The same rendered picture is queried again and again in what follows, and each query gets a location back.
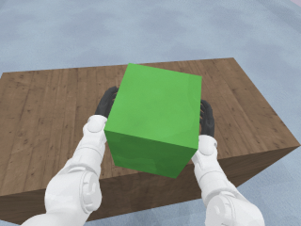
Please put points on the right robot hand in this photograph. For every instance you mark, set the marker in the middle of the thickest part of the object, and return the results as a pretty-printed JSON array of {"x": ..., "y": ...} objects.
[{"x": 207, "y": 121}]

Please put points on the left robot forearm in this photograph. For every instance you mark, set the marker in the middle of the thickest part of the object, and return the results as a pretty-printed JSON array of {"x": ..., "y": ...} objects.
[{"x": 90, "y": 150}]

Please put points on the right robot forearm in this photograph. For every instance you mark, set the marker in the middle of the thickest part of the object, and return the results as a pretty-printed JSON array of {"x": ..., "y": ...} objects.
[{"x": 211, "y": 178}]

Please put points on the carton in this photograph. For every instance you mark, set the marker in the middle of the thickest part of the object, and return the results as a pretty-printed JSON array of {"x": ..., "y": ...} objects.
[{"x": 153, "y": 125}]

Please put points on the robot left upper arm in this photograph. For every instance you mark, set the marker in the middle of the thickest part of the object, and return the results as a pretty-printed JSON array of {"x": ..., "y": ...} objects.
[{"x": 70, "y": 199}]

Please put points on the left robot hand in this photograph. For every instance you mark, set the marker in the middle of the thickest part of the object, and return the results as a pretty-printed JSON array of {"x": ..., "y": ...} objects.
[{"x": 105, "y": 105}]

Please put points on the pedestal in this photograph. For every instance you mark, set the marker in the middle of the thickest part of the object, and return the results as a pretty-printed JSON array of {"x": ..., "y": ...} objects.
[{"x": 43, "y": 113}]

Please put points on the robot right upper arm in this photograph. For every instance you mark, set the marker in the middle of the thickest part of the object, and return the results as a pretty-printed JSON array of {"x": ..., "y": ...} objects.
[{"x": 224, "y": 210}]

